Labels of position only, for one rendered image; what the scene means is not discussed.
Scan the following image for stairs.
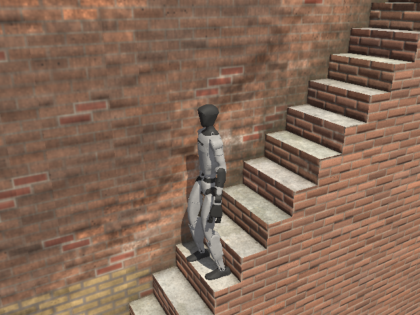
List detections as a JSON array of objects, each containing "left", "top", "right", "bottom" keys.
[{"left": 129, "top": 0, "right": 420, "bottom": 315}]

